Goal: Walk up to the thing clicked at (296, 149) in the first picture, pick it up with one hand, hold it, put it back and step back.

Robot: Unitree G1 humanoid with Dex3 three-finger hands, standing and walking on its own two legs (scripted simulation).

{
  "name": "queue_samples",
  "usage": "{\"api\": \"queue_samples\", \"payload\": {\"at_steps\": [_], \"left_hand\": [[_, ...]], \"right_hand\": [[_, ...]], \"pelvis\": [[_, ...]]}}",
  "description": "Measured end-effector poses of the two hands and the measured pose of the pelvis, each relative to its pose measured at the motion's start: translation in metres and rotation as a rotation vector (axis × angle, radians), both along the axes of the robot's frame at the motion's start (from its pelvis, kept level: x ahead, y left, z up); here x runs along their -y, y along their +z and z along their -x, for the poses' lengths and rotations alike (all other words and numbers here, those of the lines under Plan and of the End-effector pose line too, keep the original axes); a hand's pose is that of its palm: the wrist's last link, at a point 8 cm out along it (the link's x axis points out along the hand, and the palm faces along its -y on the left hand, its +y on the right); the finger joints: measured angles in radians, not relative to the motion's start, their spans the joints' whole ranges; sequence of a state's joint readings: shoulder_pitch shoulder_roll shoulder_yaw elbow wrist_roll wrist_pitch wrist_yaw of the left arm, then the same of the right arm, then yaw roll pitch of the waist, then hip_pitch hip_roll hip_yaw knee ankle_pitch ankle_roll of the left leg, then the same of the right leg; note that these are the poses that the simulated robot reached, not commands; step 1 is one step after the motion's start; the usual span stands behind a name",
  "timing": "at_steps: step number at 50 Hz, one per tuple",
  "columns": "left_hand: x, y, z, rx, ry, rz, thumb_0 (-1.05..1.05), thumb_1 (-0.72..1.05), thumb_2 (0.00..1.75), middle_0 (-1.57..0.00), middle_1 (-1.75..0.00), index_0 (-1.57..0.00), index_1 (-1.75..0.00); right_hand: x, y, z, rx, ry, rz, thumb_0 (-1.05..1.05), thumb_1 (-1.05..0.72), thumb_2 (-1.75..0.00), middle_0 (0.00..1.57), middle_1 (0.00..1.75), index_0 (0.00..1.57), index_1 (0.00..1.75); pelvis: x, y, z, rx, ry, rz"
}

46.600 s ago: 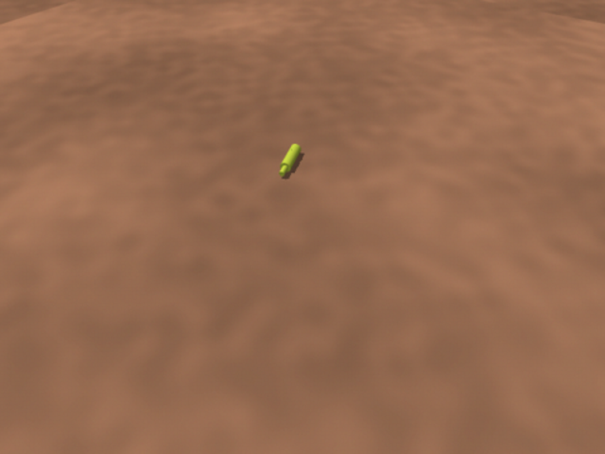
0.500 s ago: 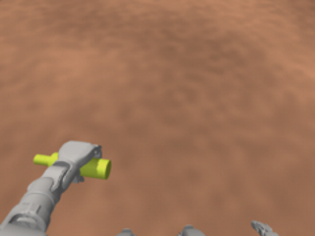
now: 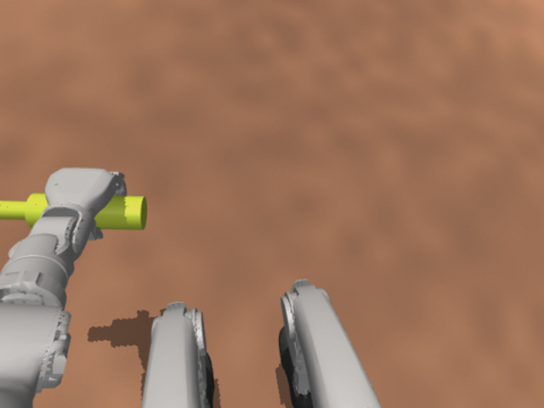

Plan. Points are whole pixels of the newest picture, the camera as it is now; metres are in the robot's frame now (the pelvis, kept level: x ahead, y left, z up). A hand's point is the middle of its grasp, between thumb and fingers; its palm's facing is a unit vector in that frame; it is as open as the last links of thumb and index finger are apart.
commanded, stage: crouch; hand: left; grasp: from above
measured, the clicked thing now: (73, 211) +0.46 +0.26 -0.16
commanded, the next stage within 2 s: lower in 1.10 s
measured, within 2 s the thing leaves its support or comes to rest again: neither
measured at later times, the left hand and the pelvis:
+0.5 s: hand (114, 218) +0.49 +0.23 -0.28, palm faces -0.48 +0.03 -0.88, open 8.7 cm; pelvis +0.00 -0.01 -0.12, yaw -2 degrees
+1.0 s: hand (121, 220) +0.50 +0.24 -0.35, palm faces -0.49 +0.03 -0.87, open 8.8 cm; pelvis -0.01 -0.01 -0.17, yaw -4 degrees
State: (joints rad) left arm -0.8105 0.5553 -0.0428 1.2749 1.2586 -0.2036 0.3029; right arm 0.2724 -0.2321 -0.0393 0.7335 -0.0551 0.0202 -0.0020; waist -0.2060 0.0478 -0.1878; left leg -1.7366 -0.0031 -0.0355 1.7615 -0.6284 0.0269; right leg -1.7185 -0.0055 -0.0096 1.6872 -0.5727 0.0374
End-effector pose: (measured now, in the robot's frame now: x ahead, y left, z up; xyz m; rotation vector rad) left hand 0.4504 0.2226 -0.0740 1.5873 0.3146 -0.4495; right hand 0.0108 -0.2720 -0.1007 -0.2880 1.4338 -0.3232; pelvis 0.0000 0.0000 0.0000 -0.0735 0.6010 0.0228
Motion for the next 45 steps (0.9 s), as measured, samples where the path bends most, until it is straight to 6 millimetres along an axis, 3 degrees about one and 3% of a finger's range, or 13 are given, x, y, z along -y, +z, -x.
{"api": "queue_samples", "payload": {"at_steps": [8,16,25,45], "left_hand": [[-0.005,-0.069,-0.018,-0.005,0.0,0.021,0.0,0.17,0.41,-0.75,-0.55,-0.78,-0.51],[-0.007,-0.116,-0.031,-0.003,0.023,0.024,0.0,0.17,0.41,-0.77,-0.53,-0.8,-0.49],[-0.01,-0.15,-0.043,-0.016,0.035,0.027,0.0,0.15,0.43,-0.77,-0.54,-0.8,-0.5],[-0.014,-0.21,-0.056,-0.032,0.017,0.034,0.0,0.14,0.46,-0.74,-0.6,-0.77,-0.56]], "right_hand": [[-0.001,-0.048,-0.016,-0.01,0.082,-0.024,0.0,-0.91,-0.9,0.2,0.3,0.2,0.3],[0.01,-0.082,-0.03,-0.02,0.142,-0.039,0.0,-0.92,-0.9,0.2,0.3,0.2,0.3],[0.019,-0.106,-0.024,-0.061,0.151,-0.037,0.0,-0.92,-0.9,0.2,0.3,0.2,0.3],[0.007,-0.131,0.025,-0.178,0.117,-0.045,0.0,-0.93,-0.9,0.2,0.3,0.2,0.3]], "pelvis": [[0.002,-0.05,0.0,-0.065,0.009,0.019],[0.008,-0.086,0.0,-0.084,0.008,0.026],[0.011,-0.115,0.001,-0.082,-0.005,0.031],[0.007,-0.16,0.009,-0.052,-0.023,0.064]]}}
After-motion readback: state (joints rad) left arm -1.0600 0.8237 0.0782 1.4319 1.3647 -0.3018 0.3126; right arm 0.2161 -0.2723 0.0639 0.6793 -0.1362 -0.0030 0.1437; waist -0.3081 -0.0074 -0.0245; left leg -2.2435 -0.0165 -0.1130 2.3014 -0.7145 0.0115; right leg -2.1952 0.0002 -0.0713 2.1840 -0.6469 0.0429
